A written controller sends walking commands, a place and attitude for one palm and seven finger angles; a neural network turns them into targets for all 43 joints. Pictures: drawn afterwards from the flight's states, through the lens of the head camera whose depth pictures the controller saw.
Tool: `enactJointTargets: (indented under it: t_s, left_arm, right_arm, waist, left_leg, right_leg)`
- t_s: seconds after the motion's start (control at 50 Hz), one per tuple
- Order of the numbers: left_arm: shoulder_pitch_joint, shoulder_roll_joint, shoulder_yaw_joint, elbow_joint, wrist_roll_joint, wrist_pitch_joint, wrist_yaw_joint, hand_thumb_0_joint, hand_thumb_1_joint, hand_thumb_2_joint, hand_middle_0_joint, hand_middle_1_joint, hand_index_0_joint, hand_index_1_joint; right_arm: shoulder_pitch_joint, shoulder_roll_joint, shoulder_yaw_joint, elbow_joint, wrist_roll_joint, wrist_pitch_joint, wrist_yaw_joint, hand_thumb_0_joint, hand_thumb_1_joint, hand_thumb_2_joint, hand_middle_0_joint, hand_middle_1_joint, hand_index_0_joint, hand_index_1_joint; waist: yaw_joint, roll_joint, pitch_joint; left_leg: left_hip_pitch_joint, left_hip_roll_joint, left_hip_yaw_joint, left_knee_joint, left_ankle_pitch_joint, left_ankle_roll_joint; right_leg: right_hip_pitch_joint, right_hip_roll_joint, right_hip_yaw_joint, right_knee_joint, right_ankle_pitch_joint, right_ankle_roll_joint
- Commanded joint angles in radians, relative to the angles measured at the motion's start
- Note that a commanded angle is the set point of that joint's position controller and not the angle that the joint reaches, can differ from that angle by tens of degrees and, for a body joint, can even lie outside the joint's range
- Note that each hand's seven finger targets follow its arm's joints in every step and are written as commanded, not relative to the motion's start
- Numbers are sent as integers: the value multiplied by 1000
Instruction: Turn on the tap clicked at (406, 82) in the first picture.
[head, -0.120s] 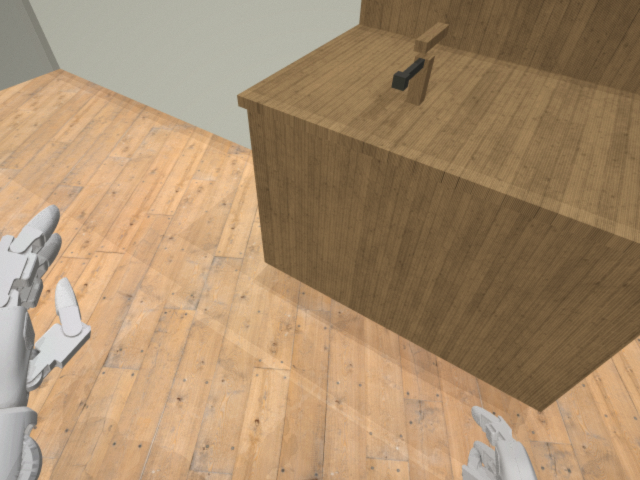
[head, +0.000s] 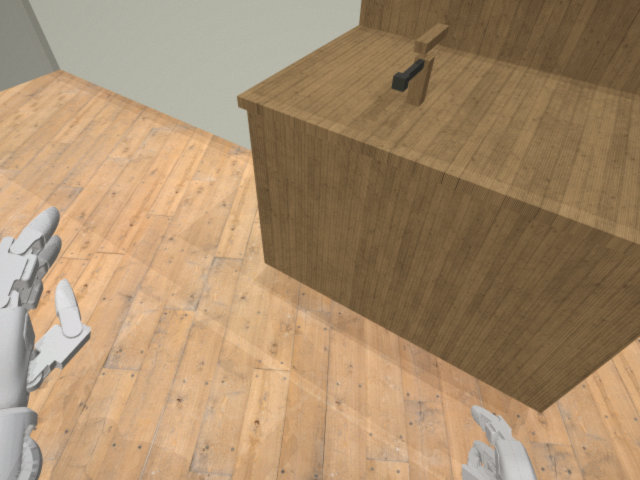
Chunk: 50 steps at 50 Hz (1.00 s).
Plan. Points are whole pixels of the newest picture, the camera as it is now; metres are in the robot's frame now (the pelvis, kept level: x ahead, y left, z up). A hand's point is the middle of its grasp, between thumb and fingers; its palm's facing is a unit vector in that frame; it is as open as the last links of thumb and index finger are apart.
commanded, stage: stand and wait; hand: left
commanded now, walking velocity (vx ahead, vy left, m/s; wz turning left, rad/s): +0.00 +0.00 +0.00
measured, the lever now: (400, 81) +0.87 -0.11 +0.11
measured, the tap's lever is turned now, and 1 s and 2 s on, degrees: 0 0 0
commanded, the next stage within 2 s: look at it before walking up in 0.14 s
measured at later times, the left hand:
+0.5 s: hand (83, 335) +0.21 +0.24 +0.16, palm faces +0.39 -0.84 -0.38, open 7.4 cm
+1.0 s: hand (12, 431) +0.12 +0.25 +0.16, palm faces +0.56 -0.71 -0.42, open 7.4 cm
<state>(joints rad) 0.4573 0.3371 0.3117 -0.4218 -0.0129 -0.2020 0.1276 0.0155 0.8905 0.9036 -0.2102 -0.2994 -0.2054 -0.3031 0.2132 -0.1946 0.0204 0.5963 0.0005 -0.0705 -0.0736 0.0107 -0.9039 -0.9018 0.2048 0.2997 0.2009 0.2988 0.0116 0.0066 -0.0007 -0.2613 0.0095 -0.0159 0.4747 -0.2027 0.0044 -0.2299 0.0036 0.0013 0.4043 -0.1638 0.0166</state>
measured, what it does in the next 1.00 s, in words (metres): lifts its left foot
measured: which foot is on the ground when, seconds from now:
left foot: down 0.00-0.88, up 0.90-1.00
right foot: down 0.00-1.00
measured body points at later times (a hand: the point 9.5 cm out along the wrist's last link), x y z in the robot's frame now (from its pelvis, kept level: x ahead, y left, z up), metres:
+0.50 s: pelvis +0.00 +0.00 +0.00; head -0.01 +0.00 +0.45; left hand +0.18 +0.28 +0.18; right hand +0.17 -0.23 -0.08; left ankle +0.03 +0.11 -0.74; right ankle +0.03 -0.13 -0.74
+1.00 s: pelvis -0.03 -0.02 -0.01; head -0.02 -0.03 +0.44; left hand +0.09 +0.29 +0.18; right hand +0.18 -0.21 -0.10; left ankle -0.03 +0.10 -0.69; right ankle +0.03 -0.13 -0.74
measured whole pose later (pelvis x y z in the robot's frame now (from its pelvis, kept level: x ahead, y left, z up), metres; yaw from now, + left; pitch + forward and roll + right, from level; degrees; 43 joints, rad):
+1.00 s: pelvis -0.03 -0.02 -0.01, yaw +15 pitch -1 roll +0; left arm 0.48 0.36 0.32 -0.51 -0.01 -0.18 0.14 0.01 0.89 0.90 -0.21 -0.30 -0.21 -0.30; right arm 0.22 -0.20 -0.01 0.60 0.00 -0.05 -0.07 0.01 -0.90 -0.90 0.20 0.30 0.20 0.30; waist -0.01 0.01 0.03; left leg -0.50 -0.02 -0.03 0.98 -0.40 -0.03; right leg -0.30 -0.03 -0.09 0.58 -0.27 -0.02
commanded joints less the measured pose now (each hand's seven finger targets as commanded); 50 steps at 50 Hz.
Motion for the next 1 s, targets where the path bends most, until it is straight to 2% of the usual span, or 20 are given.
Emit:
enactJointTargets:
  t_s: [0.0,0.14,0.32,0.36,0.46,0.56,0.6,0.64,0.68,0.72,0.76,0.8,0.82,0.84,0.86,0.88,0.9,0.92,0.96,0.98]
  left_arm:
    - [-64,162,107,-202,-6,-64,24,0,900,900,-200,-300,-200,-300]
    - [-77,164,105,-229,-5,-65,25,0,900,900,-200,-300,-200,-300]
    - [-63,154,101,-201,-8,-66,22,0,900,900,-200,-300,-200,-300]
    - [-73,170,112,-210,-8,-65,22,0,900,900,-200,-300,-200,-300]
    - [-64,191,129,-219,-11,-65,29,0,900,900,-200,-300,-200,-300]
    - [-25,204,152,-262,-13,-64,33,0,900,900,-200,-300,-200,-300]
    - [-8,195,151,-271,-15,-60,36,0,900,900,-200,-300,-200,-300]
    - [-7,191,151,-303,-15,-60,37,0,900,900,-200,-300,-200,-300]
    - [-6,182,149,-318,-14,-58,35,0,900,900,-200,-300,-200,-300]
    - [-16,172,143,-336,-11,-62,32,0,900,900,-200,-300,-200,-300]
    - [-13,193,163,-348,-7,-65,30,0,900,900,-200,-300,-200,-300]
    - [27,182,156,-318,-11,-60,28,0,900,900,-200,-300,-200,-300]
    - [37,187,161,-307,-11,-53,29,0,900,900,-200,-300,-200,-300]
    - [26,200,166,-292,-10,-43,32,0,900,900,-200,-300,-200,-300]
    - [3,214,177,-276,-16,-34,39,0,900,900,-200,-300,-200,-300]
    - [-24,198,156,-277,-23,-29,44,0,900,900,-200,-300,-200,-300]
    - [-24,202,157,-251,-17,-24,47,0,900,900,-200,-300,-200,-300]
    - [-19,202,155,-241,-9,-23,46,0,900,900,-200,-300,-200,-300]
    - [-46,205,151,-241,-1,-26,41,0,900,900,-200,-300,-200,-300]
    - [-37,221,166,-248,1,-29,43,0,900,900,-200,-300,-200,-300]
  right_arm:
    - [-94,-122,-47,-156,-4,-51,-14,0,-900,-900,200,300,200,300]
    - [-94,-124,-46,-162,-2,-51,-13,0,-900,-900,200,300,200,300]
    - [-90,-125,-47,-157,-1,-50,-11,0,-900,-900,200,300,200,300]
    - [-96,-128,-49,-156,-3,-52,-12,0,-900,-900,200,300,200,300]
    - [-91,-129,-59,-163,1,-50,-7,0,-900,-900,200,300,200,300]
    - [-89,-124,-67,-172,3,-43,-2,0,-900,-900,200,300,200,300]
    - [-82,-122,-64,-175,5,-43,-3,0,-900,-900,200,300,200,300]
    - [-85,-128,-65,-178,6,-45,-7,0,-900,-900,200,300,200,300]
    - [-93,-130,-62,-181,7,-53,-13,0,-900,-900,200,300,200,300]
    - [-81,-130,-66,-175,-1,-62,-13,0,-900,-900,200,300,200,300]
    - [-78,-132,-73,-169,-7,-78,-11,0,-900,-900,200,300,200,300]
    - [-82,-128,-72,-159,-5,-76,-6,0,-900,-900,200,300,200,300]
    - [-88,-124,-71,-162,0,-69,-4,0,-900,-900,200,300,200,300]
    - [-89,-111,-68,-170,7,-59,-2,0,-900,-900,200,300,200,300]
    - [-79,-104,-73,-174,9,-50,-1,0,-900,-900,200,300,200,300]
    - [-70,-114,-84,-170,9,-46,-1,0,-900,-900,200,300,200,300]
    - [-69,-116,-79,-161,-4,-40,-2,0,-900,-900,200,300,200,300]
    - [-78,-97,-66,-162,-8,-34,-4,0,-900,-900,200,300,200,300]
    - [-94,-92,-54,-170,-5,-27,-12,0,-900,-900,200,300,200,300]
    - [-103,-87,-53,-177,-7,-27,-22,0,-900,-900,200,300,200,300]
  waist:
    - [-6,30,-103]
    - [-7,72,-97]
    - [-7,32,-98]
    - [-7,48,-97]
    - [-9,35,-81]
    - [-15,10,-89]
    - [-15,15,-96]
    - [-17,82,-110]
    - [-13,145,-115]
    - [-13,204,-124]
    - [-11,213,-126]
    - [-3,164,-145]
    - [-1,109,-156]
    - [-5,-22,-142]
    - [-5,-154,-126]
    - [-2,-217,-105]
    - [-8,-172,-88]
    - [-12,-132,-77]
    - [-12,-144,-72]
    - [-4,-172,-65]
  left_leg:
    - [-47,34,-20,-110,11,6]
    - [-63,39,-26,-134,2,4]
    - [-66,38,-23,-122,-4,3]
    - [-59,36,-21,-125,-4,1]
    - [-89,27,-51,-83,19,11]
    - [-116,20,-65,-7,-13,15]
    - [-137,35,-99,-12,5,20]
    - [-160,58,-154,-52,1,32]
    - [-213,103,-249,-117,-27,59]
    - [-228,142,-334,-152,-3,94]
    - [-172,162,-387,-145,48,121]
    - [-169,138,-347,-67,133,109]
    - [-211,104,-289,-14,75,84]
    - [-275,37,-185,83,-54,41]
    - [-295,-32,-60,253,-171,-8]
    - [-293,-48,-15,491,-242,-29]
    - [-298,-15,-31,625,-243,-31]
    - [-300,6,-29,670,-224,-34]
    - [-215,46,-13,544,-235,-35]
    - [-152,53,11,441,-245,-26]
  right_leg:
    - [112,-21,37,-53,40,-11]
    - [125,-9,23,-36,29,-7]
    - [120,-16,28,-40,33,-9]
    - [111,-14,29,-47,29,-9]
    - [87,-47,13,-34,-19,-2]
    - [33,-109,29,-22,-109,-18]
    - [34,-109,12,25,-116,-15]
    - [47,-75,-18,105,-95,1]
    - [84,-28,-33,210,-81,21]
    - [86,-3,-21,287,-149,28]
    - [47,16,5,270,-223,26]
    - [96,-3,32,162,-160,17]
    - [149,-36,56,104,-75,4]
    - [148,-132,140,29,-90,-30]
    - [89,-276,270,-72,-181,-95]
    - [27,-392,356,-135,-176,-161]
    - [-6,-407,330,-127,-113,-180]
    - [-7,-386,251,-94,-14,-179]
    - [-18,-346,71,-36,135,-142]
    - [-38,-328,39,-18,170,-127]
